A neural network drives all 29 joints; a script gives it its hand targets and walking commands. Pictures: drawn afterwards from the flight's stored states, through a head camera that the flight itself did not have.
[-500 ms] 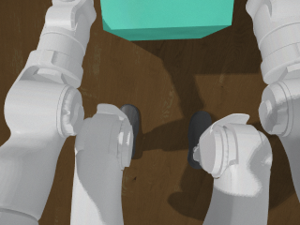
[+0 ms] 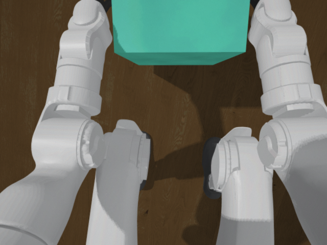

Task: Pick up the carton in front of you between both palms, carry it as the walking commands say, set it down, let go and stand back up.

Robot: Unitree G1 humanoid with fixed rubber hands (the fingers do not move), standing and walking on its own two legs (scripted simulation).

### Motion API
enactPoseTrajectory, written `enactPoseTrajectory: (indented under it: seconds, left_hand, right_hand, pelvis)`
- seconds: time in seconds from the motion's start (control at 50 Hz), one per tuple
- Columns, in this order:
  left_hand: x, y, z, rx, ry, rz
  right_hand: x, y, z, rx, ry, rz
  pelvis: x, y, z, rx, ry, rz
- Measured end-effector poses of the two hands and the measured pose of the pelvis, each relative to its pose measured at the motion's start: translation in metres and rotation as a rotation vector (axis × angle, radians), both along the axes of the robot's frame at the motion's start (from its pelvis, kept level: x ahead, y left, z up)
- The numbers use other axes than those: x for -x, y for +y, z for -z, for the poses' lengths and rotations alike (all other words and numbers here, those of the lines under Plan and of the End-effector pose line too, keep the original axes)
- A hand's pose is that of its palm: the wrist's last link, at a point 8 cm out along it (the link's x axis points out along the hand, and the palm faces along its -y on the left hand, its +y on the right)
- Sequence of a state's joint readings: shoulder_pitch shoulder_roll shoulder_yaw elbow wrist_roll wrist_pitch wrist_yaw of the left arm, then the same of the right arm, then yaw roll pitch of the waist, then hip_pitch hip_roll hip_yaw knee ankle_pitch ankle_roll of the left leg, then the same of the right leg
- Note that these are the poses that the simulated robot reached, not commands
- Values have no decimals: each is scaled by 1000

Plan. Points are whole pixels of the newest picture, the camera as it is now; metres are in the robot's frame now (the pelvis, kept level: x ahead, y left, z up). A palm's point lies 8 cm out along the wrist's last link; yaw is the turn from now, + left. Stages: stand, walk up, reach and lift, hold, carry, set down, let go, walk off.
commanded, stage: reach and lift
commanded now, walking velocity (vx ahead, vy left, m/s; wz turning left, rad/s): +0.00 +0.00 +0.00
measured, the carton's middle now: (177, 10) +0.56 +0.02 -0.20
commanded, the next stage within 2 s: none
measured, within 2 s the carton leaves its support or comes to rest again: neither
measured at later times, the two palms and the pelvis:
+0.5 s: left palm out of the picture +0.49 +0.17 +0.06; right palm out of the picture +0.51 -0.13 +0.06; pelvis -0.01 +0.00 +0.12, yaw +0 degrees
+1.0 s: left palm out of the picture +0.44 +0.16 +0.22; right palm out of the picture +0.45 -0.14 +0.22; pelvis +0.03 +0.00 +0.25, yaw +0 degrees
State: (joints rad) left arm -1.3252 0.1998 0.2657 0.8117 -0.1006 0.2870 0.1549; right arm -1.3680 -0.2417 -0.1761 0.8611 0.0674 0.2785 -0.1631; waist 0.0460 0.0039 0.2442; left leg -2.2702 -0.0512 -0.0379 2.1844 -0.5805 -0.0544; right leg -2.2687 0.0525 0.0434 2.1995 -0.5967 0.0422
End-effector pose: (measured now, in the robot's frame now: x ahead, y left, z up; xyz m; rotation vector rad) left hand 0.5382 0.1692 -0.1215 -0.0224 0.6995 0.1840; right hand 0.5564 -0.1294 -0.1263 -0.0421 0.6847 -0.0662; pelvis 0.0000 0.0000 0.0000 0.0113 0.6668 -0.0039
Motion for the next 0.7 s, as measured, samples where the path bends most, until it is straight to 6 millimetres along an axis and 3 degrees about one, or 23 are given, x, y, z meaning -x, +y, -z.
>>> enactPoseTrajectory:
  seconds: [0.12, 0.22, 0.44, 0.7]
  left_hand:
    - [22, -5, -69, 24, -20, -15]
    - [39, -6, -112, 23, 9, -11]
    - [52, -3, -169, 15, -7, -8]
    - [68, -9, -245, 23, -9, 5]
  right_hand:
    - [17, -4, -78, -21, -16, 22]
    - [34, -5, -122, -19, 12, 24]
    - [48, -3, -176, -25, -4, 25]
    - [71, -9, -252, -37, -6, 53]
  pelvis:
    - [2, 0, -30, 2, 56, 7]
    - [10, -2, -61, -1, 75, 10]
    - [15, -3, -106, 2, 96, 4]
    - [-9, -1, -168, 6, 52, 5]
